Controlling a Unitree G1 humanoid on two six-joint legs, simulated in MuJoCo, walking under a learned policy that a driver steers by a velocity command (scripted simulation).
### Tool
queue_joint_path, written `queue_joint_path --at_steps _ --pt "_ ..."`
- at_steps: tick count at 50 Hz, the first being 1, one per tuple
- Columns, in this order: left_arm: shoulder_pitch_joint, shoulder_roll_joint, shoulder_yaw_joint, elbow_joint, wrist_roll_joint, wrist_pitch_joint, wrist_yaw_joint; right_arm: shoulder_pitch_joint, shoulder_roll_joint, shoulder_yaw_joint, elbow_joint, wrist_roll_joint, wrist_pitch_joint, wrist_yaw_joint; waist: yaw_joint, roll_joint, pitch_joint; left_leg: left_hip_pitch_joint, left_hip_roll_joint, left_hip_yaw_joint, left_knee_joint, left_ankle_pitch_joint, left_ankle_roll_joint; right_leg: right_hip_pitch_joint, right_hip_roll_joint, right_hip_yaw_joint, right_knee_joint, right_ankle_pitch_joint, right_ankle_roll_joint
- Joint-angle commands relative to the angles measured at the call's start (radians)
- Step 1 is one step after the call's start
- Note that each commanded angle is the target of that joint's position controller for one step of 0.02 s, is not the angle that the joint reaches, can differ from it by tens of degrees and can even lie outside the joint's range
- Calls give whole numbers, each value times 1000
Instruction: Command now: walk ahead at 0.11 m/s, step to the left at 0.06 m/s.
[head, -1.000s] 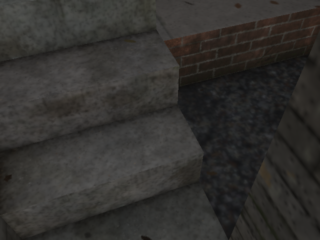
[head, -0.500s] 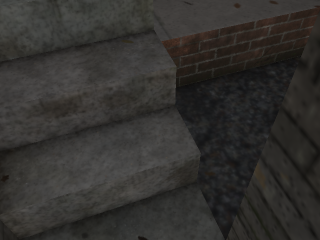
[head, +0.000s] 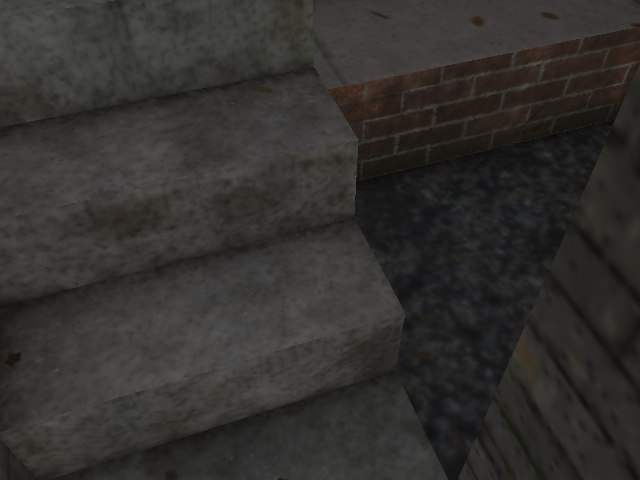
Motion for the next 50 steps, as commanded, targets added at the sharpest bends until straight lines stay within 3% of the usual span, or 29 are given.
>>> queue_joint_path --at_steps 1,3,6,7,11,13,14,15,16,17,18,19,20,22,23,25,27,28,31,35,36,37,39,41,43,45,48,49,50 --pt "34 118 19 -29 25 -27 10 -12 -41 6 -32 8 13 -12 36 -56 24 -66 -17 24 -6 46 57 34 -206 221 -177 -92 -32" --pt "5 130 20 -43 24 -34 7 -28 -59 2 -39 4 8 -11 40 -82 54 -89 -16 19 -12 49 72 24 -231 247 -203 -127 -40" --pt "5 136 24 -37 19 -54 1 27 -42 5 -26 11 1 -5 31 -83 64 -51 -22 27 -26 85 84 24 -209 191 -166 -26 -42" --pt "-16 187 43 -68 -37 -64 -12 -8 -169 -32 -44 4 -4 -15 29 -55 88 -59 -42 17 15 49 50 -37 -164 183 -151 -101 -41" --pt "20 158 45 -85 -43 -79 -5 2 -91 -27 -68 6 -15 -6 15 -113 51 -161 -54 14 85 -5 77 31 -226 232 -116 -86 -82" --pt "-15 139 44 -116 -45 -76 -2 2 -80 -21 -86 -2 -17 4 -11 -50 12 -82 -30 -33 23 204 94 25 -204 168 -46 201 -52" --pt "-34 129 39 -150 -38 -78 -3 70 -118 -30 -74 9 -13 -4 -26 -32 -36 17 -13 -57 -13 361 94 15 -151 96 2 308 -5" --pt "-35 126 40 -168 -33 -81 -2 90 -156 -41 -70 16 -9 -8 -17 32 -71 98 -9 -68 8 511 104 -3 -119 50 38 358 30" --pt "-31 129 38 -179 -30 -84 1 108 -160 -44 -76 21 -2 -12 -20 58 -108 166 -7 -75 23 606 121 -28 -113 38 70 340 52" --pt "30 113 28 -103 -57 -56 14 170 -174 -48 -80 -21 -22 -2 -102 39 -122 337 155 -260 -17 959 123 -198 -42 5 266 -10 111" --pt "-4 5 2 -143 6 -46 1 155 -15 16 -33 2 -25 -32 17 167 -66 285 170 -161 -41 1092 224 -193 -104 -16 232 -157 66" --pt "24 -5 -8 -135 10 -44 -4 64 5 32 -67 8 -29 -38 68 143 -55 213 140 -118 -40 1033 233 -110 -122 -13 110 -109 48" --pt "-16 6 -13 -136 12 -52 -11 -8 -15 31 -87 15 -25 -37 81 117 -21 162 73 -42 -13 1026 180 -39 -125 -18 -4 30 37" --pt "-3 111 1 -130 16 -49 -15 24 -84 16 -112 18 -22 -14 55 54 -74 126 38 -35 -35 778 140 77 -149 -6 11 299 35" --pt "-18 140 6 -131 12 -48 -13 54 -105 10 -114 26 -24 -9 39 7 -84 125 24 -36 -48 717 135 110 -169 -3 41 415 36" --pt "-47 123 0 -143 -2 -45 -7 84 -96 10 -108 27 -24 -10 36 1 -79 130 15 -39 -56 729 132 113 -179 -15 54 426 46" --pt "-50 111 -4 -137 -3 -40 -3 72 -84 10 -119 25 -21 -11 42 1 -66 141 14 -38 -58 715 130 96 -179 -21 30 385 52" --pt "-69 123 2 -138 -12 -36 -5 100 -97 4 -113 37 -24 -11 33 2 -54 145 10 -43 -61 671 110 77 -165 -33 49 345 49" --pt "-91 102 -4 -138 -9 -32 -10 94 -67 10 -121 28 -24 -8 44 16 -35 110 2 -39 -61 614 109 79 -168 -39 33 306 47" --pt "-99 108 1 -130 -16 -31 -9 86 -72 6 -133 26 -22 -11 41 -1 -39 99 -6 -45 -64 562 108 89 -177 -52 28 332 52" --pt "-110 151 16 -141 -97 -36 5 92 -148 -25 -171 7 -16 3 -1 -3 -96 134 -65 -53 -62 219 105 72 -150 -15 6 149 55" --pt "-142 141 9 -151 -107 -38 14 52 -117 -23 -190 1 -12 11 -8 -16 -32 79 -63 -69 -87 31 112 36 -148 -21 -5 50 48" --pt "-149 113 3 -158 -85 -48 25 46 -66 -11 -208 2 -10 16 -16 0 63 0 -64 -97 -120 -96 124 -9 -138 -23 -2 -16 44" --pt "-149 127 5 -175 -49 -67 23 49 -71 -11 -220 9 -19 25 -14 31 71 12 -69 -90 -85 170 123 -2 -149 -17 11 178 49" --pt "-110 166 14 -182 -52 -77 18 76 -100 -16 -225 6 -25 25 -6 -8 -9 66 -67 -72 -44 399 115 62 -160 -15 27 361 59" --pt "-99 169 15 -194 -55 -74 11 84 -116 -19 -231 10 -27 21 1 -37 -67 106 -61 -66 -22 515 108 99 -165 -13 38 471 65" --pt "-107 165 11 -212 -53 -66 7 83 -119 -17 -243 11 -24 17 4 -42 -88 128 -58 -63 -26 533 96 116 -168 -4 28 514 66" --pt "-96 150 3 -215 -36 -61 5 73 -100 -9 -249 -6 -14 17 6 -58 -84 125 -44 -62 -22 577 98 113 -179 7 16 548 73" --pt "-95 155 3 -219 -34 -57 4 81 -106 -10 -251 -7 -9 16 3 -53 -90 133 -42 -64 -24 580 96 119 -178 8 13 544 76"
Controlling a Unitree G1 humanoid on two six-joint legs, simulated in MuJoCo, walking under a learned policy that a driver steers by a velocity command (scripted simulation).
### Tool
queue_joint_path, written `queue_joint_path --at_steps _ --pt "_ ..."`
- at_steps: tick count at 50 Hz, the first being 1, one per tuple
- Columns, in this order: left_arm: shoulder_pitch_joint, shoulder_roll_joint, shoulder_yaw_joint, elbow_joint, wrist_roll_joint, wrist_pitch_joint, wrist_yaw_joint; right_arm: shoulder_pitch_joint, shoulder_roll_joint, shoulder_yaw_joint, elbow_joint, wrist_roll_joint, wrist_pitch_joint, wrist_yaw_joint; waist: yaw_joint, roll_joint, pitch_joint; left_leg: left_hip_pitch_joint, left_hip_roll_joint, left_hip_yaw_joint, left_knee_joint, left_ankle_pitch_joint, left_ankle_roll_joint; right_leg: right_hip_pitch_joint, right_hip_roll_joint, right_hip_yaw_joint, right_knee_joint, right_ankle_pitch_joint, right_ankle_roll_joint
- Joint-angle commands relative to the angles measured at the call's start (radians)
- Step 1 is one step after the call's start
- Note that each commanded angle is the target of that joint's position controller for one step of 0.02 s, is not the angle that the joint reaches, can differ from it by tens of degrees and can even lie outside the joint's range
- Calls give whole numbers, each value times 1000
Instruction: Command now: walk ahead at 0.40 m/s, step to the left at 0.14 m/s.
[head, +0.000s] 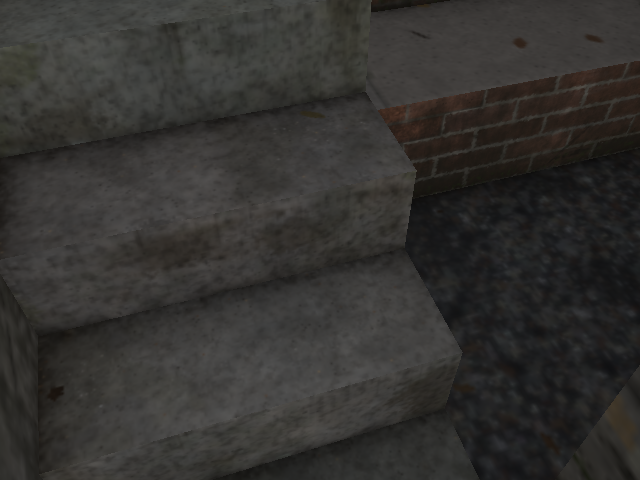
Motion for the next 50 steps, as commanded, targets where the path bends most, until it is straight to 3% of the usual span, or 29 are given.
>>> queue_joint_path --at_steps 1,6,19,21,27,28,33,50 --pt "-16 69 12 -59 68 11 2 -11 -44 2 -49 23 -10 -15 39 -31 -36 -27 131 -55 -13 693 -5 78 -47 -8 27 640 -46" --pt "-11 93 13 -53 49 16 -6 -25 -80 6 -59 22 -14 -15 40 20 -56 -7 135 -56 -33 605 -8 78 -49 2 -11 548 -51" --pt "-27 81 9 -33 52 3 -18 -63 -63 8 -67 16 -17 -4 36 6 -8 -25 134 -58 -84 352 -20 15 -54 15 -82 367 -53" --pt "-32 86 12 -25 45 1 -23 -73 -65 9 -63 12 -18 -11 33 13 0 -31 121 -53 -101 291 -20 15 -45 20 -89 303 -56" --pt "-18 85 15 4 43 -6 -20 -74 -67 13 -46 18 -26 -17 40 2 3 -30 129 -60 -119 320 -13 26 -53 22 -106 313 -61" --pt "-23 92 19 8 32 -5 -27 -52 -74 13 -39 34 -32 -17 35 -1 7 -23 117 -59 -115 274 -23 19 -45 25 -98 276 -71" --pt "-31 88 19 20 38 -4 -34 -56 -75 16 -37 26 -36 -18 39 6 31 -47 114 -60 -118 259 -24 8 -44 24 -98 253 -75" --pt "-56 93 16 45 34 -5 -35 -42 -84 27 -23 29 -41 -23 42 8 2 -22 125 -64 -106 380 -22 37 -48 21 -86 337 -70"
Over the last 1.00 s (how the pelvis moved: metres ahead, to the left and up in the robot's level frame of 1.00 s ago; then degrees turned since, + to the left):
0.06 0.08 0.00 1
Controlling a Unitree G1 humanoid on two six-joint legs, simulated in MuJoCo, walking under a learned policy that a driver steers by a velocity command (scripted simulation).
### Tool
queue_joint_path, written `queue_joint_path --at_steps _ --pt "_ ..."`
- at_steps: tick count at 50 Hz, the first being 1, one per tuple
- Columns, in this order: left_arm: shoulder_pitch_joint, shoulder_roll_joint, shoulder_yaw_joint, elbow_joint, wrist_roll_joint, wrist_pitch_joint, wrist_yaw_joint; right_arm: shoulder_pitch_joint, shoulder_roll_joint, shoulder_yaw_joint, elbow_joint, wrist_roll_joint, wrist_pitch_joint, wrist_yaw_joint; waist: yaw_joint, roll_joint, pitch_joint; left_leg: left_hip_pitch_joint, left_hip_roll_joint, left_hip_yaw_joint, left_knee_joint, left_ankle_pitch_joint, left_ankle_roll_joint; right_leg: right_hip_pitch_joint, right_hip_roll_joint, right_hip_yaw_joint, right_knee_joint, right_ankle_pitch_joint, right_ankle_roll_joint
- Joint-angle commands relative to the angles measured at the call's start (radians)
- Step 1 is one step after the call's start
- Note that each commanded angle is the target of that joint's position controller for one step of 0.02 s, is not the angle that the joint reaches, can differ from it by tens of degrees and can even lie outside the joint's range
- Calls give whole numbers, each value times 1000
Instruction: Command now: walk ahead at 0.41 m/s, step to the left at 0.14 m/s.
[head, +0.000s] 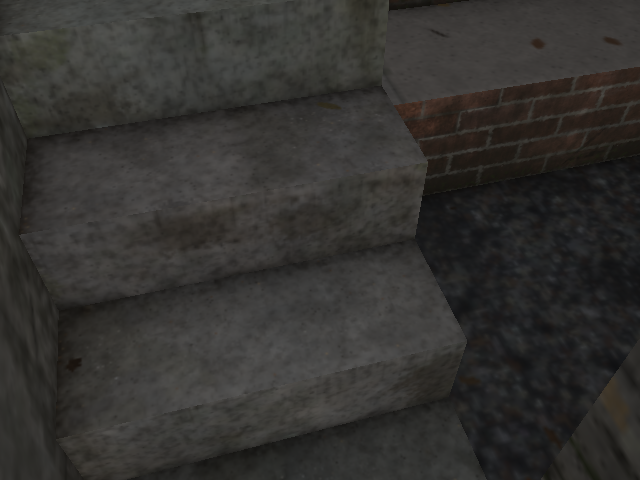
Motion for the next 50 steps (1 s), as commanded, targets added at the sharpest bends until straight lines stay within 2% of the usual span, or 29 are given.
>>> queue_joint_path --at_steps 1,18,19,22,23,27,44,45,47,48,50 --pt "-31 111 22 -51 -1 -12 3 -5 -107 -19 -45 1 -11 -3 3 12 -24 -32 105 -63 -17 286 -2 30 -58 42 -10 252 -55" --pt "-44 118 20 -37 -2 -15 0 -23 -116 -13 -30 1 -12 -3 2 11 -34 -21 112 -65 -20 310 -3 35 -62 42 -20 272 -52" --pt "-32 111 15 -36 8 -14 6 -45 -100 -8 -41 -14 -7 -2 10 19 -39 -29 124 -64 -21 356 6 47 -72 42 -28 309 -50" --pt "-32 118 16 -37 6 -15 10 -43 -108 -9 -39 -9 -5 -1 6 11 -54 -21 126 -65 -22 359 7 60 -74 41 -28 327 -47" --pt "-46 125 19 -37 -4 -15 3 -21 -125 -12 -26 7 -9 -2 -3 2 -51 -12 115 -66 -24 304 -3 48 -64 43 -24 283 -50" --pt "-46 120 18 -33 -2 -15 -2 -30 -118 -10 -22 1 -10 -2 1 12 -20 -26 112 -66 -33 270 -5 24 -62 42 -34 238 -51" --pt "-52 124 18 -27 -1 -16 -3 -32 -122 -7 -13 1 -13 -2 2 11 -30 -26 114 -68 -34 285 -4 37 -64 41 -33 249 -51" --pt "-38 117 14 -25 8 -16 3 -53 -105 -3 -25 -14 -8 -1 10 19 -34 -34 125 -67 -34 331 5 48 -74 40 -41 282 -50" --pt "-38 123 15 -26 7 -16 7 -49 -109 -3 -24 -10 -6 0 6 14 -45 -28 127 -68 -33 343 6 59 -75 40 -38 304 -48" --pt "-53 131 19 -28 -3 -16 1 -28 -128 -7 -12 6 -10 -2 -3 3 -46 -17 116 -69 -33 292 -4 50 -66 41 -33 269 -50" --pt "-54 124 17 -28 -4 -16 -3 -29 -126 -7 -10 5 -12 -2 -2 6 -33 -21 114 -69 -39 265 -5 35 -65 42 -40 240 -51"
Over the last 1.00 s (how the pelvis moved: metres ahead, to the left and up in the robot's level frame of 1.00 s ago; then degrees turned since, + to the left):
-0.04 -0.01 0.01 0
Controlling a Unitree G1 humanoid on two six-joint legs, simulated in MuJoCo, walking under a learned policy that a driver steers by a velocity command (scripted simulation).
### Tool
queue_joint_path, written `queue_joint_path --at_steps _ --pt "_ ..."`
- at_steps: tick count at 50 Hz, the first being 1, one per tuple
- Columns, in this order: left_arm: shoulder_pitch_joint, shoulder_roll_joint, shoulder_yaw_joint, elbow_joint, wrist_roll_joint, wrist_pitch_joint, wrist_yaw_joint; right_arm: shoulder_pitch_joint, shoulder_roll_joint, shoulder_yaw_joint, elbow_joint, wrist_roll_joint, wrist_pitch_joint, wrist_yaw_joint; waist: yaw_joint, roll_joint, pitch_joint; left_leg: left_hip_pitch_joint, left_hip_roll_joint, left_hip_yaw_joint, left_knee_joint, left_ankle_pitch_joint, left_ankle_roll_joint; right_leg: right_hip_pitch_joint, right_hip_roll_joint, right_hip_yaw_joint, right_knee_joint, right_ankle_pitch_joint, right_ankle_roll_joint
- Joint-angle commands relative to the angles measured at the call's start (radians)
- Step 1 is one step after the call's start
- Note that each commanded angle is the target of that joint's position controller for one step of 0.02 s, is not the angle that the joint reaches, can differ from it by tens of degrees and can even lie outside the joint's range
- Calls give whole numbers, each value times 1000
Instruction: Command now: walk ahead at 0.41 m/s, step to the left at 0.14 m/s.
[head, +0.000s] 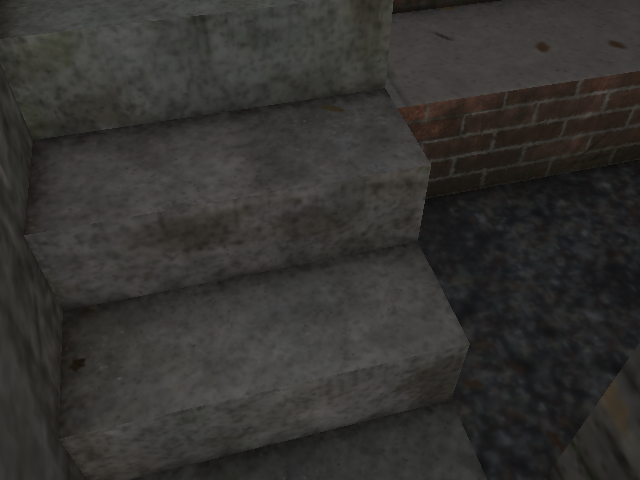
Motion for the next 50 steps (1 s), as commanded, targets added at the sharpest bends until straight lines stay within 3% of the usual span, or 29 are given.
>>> queue_joint_path --at_steps 1,9,10,11,12,17,18,19,21,24,27,29,31,35,36,45,46,48,50 --pt "-39 114 23 -54 -3 -12 -1 -2 -113 -22 -38 2 -12 -3 -1 4 -17 -30 107 -61 -12 243 1 19 -67 50 -7 216 -49" --pt "-41 116 24 -53 -1 -13 -1 -9 -111 -22 -37 1 -14 -3 1 8 -22 -29 108 -61 -9 265 1 23 -67 50 -5 227 -49" --pt "-26 109 20 -52 8 -13 5 -29 -95 -17 -49 -14 -9 -2 9 16 -26 -38 120 -61 -9 311 11 35 -76 48 -12 260 -47" --pt "-26 112 21 -51 8 -13 8 -29 -96 -18 -50 -13 -8 -1 7 14 -32 -34 120 -61 -8 322 12 42 -77 48 -9 275 -46" --pt "-41 122 25 -53 -2 -13 3 -7 -115 -22 -37 4 -12 -3 -2 3 -34 -23 110 -62 -7 278 2 36 -69 50 -3 247 -47" --pt "-39 117 24 -52 -1 -13 -2 -10 -112 -21 -34 0 -13 -3 0 9 -17 -31 108 -62 -12 256 0 20 -67 49 -9 219 -48" --pt "24 104 18 22 -51 0 11 -107 -96 -9 -112 -50 -30 10 -22 -41 -12 17 146 -99 1 299 -5 -33 -16 11 -5 165 -53" --pt "54 76 4 31 -39 2 20 -111 -92 -6 -118 -64 -30 13 -12 19 -20 21 163 -102 9 401 4 -20 -36 15 -26 201 -52" --pt "46 104 7 34 -23 -1 22 -64 -108 -7 -99 -43 -30 11 -23 46 -32 21 165 -92 34 479 -1 18 -46 23 -26 264 -52" --pt "51 124 9 50 -20 -1 14 -39 -110 -7 -92 -31 -25 7 -34 51 -42 4 159 -77 39 410 -7 43 -50 31 -18 308 -53" --pt "65 126 11 69 -21 4 13 -43 -118 -11 -89 -32 -14 6 -35 44 -17 -15 155 -71 35 326 -13 26 -44 34 -21 274 -49" --pt "74 122 11 82 -25 5 14 -44 -94 -8 -91 -36 -11 8 -38 35 -18 -15 154 -68 34 299 -13 17 -42 37 -16 268 -54" --pt "66 119 11 91 -19 1 25 -65 -89 -7 -90 -27 -7 13 -29 38 -12 -20 158 -65 38 273 -8 17 -46 33 -21 282 -56" --pt "94 124 13 118 -19 0 25 -38 -97 -15 -65 -24 2 12 -27 38 5 -38 154 -62 40 190 -17 8 -40 45 -28 238 -66" --pt "94 129 18 133 -19 1 25 -28 -101 -17 -64 -21 5 11 -38 38 42 -57 158 -62 40 166 -16 -18 -44 52 -33 225 -65" --pt "117 115 19 188 -18 10 35 -5 -92 -25 -37 -32 18 5 -32 26 31 -64 160 -58 36 139 -26 -25 -35 65 -47 158 -78" --pt "106 167 34 150 -16 12 20 -6 -214 -59 -24 -62 22 15 -13 48 28 -98 91 -25 78 55 -44 -66 7 59 -45 69 -59" --pt "105 141 29 150 -13 14 15 12 -147 -53 -21 -63 30 11 -28 -13 41 -119 92 -19 89 14 -49 -124 9 66 -58 -31 -61" --pt "120 108 21 148 -14 12 16 39 -123 -51 -6 -53 30 6 -31 -13 52 -122 97 -21 97 40 -50 -153 10 70 -58 -37 -65"
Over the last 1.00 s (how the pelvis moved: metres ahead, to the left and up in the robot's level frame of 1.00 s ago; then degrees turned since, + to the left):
0.00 0.00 0.00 0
